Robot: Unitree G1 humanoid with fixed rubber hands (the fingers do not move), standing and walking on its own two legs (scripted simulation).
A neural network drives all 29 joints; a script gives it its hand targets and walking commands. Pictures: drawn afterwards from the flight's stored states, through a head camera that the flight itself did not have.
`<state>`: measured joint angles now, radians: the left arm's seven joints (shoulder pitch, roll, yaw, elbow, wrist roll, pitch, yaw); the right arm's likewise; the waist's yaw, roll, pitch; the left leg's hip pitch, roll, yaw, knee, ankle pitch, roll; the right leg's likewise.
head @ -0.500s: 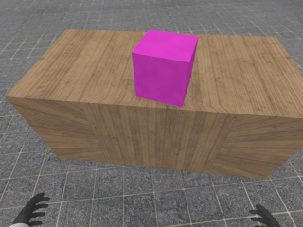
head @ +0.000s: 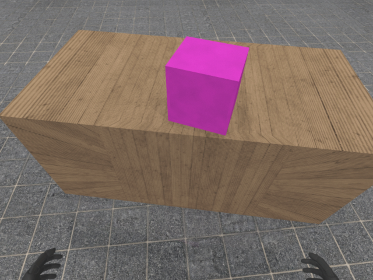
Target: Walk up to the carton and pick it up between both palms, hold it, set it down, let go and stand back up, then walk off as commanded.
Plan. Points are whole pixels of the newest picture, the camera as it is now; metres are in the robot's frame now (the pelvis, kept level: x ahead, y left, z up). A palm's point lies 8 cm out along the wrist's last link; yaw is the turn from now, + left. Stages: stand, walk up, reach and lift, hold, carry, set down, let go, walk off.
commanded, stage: stand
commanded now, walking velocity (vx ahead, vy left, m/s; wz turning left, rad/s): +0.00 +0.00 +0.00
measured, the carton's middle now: (206, 86) +0.71 -0.08 -0.02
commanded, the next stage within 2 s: none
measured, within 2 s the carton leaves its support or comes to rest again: neither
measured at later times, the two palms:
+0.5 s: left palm out of the picture +0.10 +0.32 -0.08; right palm out of the picture +0.10 -0.33 -0.09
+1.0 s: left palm out of the picture +0.09 +0.31 -0.09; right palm out of the picture +0.09 -0.33 -0.10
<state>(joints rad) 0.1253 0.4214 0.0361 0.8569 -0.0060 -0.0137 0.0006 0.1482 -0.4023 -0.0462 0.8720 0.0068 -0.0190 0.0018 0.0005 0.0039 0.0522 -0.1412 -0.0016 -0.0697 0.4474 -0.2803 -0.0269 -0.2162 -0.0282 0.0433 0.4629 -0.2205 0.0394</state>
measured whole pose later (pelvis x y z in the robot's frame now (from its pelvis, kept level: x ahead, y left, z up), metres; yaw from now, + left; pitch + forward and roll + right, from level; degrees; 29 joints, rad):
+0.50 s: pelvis +0.00 +0.00 +0.01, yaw +0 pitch -3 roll +0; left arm 0.09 0.42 0.04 1.01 -0.01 -0.01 0.01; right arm 0.11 -0.42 -0.05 0.99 0.01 -0.01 -0.01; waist 0.00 0.01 0.07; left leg -0.06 0.01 -0.07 0.34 -0.22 -0.03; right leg -0.14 -0.03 0.03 0.37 -0.18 0.03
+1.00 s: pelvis +0.00 -0.01 +0.01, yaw +1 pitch -3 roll +0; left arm 0.09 0.40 0.04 1.04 0.00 -0.01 0.01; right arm 0.14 -0.41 -0.04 1.03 0.01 -0.01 -0.02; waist 0.00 0.01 0.06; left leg -0.06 0.02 -0.07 0.32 -0.21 -0.04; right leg -0.14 -0.03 0.02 0.35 -0.17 0.03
